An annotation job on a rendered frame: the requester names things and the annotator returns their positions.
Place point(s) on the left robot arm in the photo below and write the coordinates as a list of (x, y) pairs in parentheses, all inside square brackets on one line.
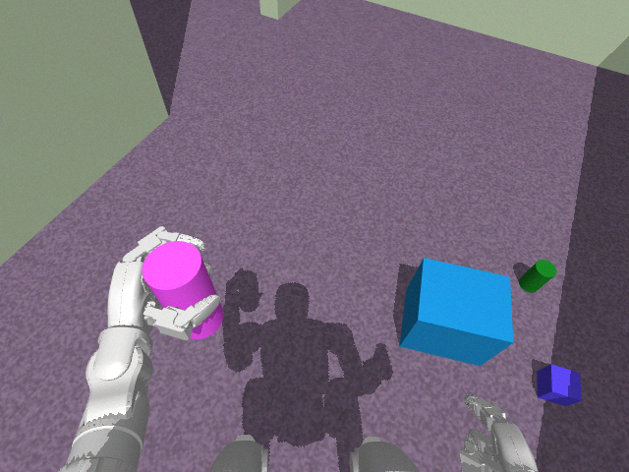
[(111, 433)]

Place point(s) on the right robot hand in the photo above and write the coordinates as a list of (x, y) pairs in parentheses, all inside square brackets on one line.
[(505, 451)]

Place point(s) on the left robot hand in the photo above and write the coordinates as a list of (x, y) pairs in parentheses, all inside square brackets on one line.
[(131, 301)]

